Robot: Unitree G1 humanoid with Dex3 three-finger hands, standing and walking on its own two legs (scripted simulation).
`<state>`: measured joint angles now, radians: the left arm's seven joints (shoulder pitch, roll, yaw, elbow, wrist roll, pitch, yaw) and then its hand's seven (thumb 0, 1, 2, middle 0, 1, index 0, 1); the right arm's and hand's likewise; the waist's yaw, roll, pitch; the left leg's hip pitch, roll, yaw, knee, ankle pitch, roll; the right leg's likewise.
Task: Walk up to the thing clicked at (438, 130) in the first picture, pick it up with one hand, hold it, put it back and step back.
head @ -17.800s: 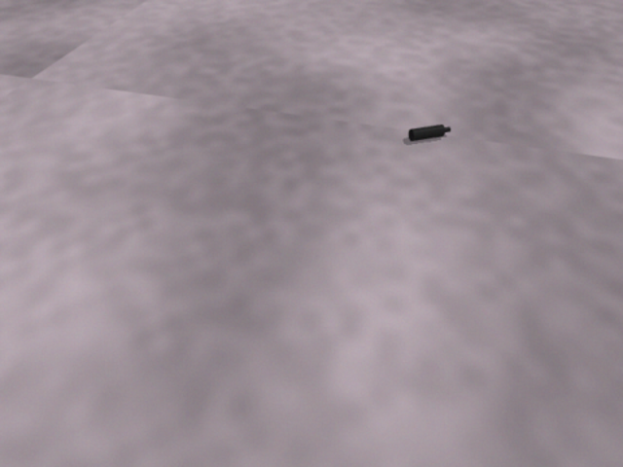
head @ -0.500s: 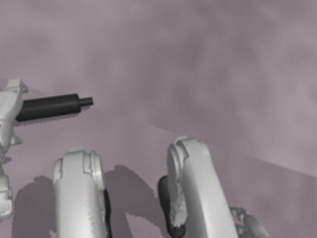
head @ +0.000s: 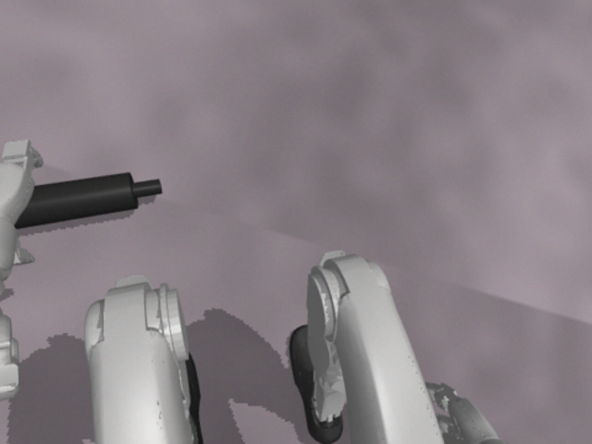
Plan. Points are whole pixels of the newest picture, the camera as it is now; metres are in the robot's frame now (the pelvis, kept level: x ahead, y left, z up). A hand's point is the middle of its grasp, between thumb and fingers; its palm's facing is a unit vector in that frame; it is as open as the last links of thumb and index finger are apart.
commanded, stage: rise first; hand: left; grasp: from above
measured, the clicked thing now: (90, 197) +0.47 +0.27 -0.29
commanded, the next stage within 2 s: approach in 1.24 s
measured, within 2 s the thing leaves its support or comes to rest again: neither
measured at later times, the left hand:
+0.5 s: hand (13, 208) +0.43 +0.33 -0.18, palm faces -0.45 -0.09 -0.89, open 14.1 cm
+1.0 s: hand (8, 207) +0.42 +0.33 -0.17, palm faces -0.46 -0.08 -0.88, open 14.1 cm
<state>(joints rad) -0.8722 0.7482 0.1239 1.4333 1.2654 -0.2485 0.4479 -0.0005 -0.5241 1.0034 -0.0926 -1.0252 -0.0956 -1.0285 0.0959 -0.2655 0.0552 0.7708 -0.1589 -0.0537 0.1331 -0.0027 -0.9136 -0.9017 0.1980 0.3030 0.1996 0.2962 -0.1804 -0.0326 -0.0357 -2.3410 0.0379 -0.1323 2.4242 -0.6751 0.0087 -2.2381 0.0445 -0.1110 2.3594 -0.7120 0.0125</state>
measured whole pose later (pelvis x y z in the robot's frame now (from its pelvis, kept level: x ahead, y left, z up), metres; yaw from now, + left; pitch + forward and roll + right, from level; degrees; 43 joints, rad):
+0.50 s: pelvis +0.00 +0.00 +0.00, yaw -1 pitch +33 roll -9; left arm -0.91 0.80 0.13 1.48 1.26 -0.25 0.42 0.00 -0.54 1.01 -0.09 -1.03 -0.09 -1.04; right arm 0.12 -0.28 0.09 0.76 -0.17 -0.05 0.14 0.00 -0.91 -0.90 0.20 0.30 0.20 0.30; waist -0.21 -0.03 -0.02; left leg -2.35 0.04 -0.15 2.44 -0.67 0.01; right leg -2.24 0.05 -0.12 2.37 -0.70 0.01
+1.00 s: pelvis +0.00 +0.00 +0.00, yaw +0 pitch +33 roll -8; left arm -0.91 0.78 0.11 1.44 1.25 -0.24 0.40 0.00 -0.54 1.02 -0.09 -1.04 -0.09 -1.04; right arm 0.11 -0.28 0.09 0.75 -0.15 -0.06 0.14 0.00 -0.91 -0.90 0.20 0.30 0.20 0.30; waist -0.20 -0.03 -0.03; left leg -2.34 0.03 -0.14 2.42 -0.67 0.00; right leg -2.23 0.04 -0.12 2.35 -0.70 0.01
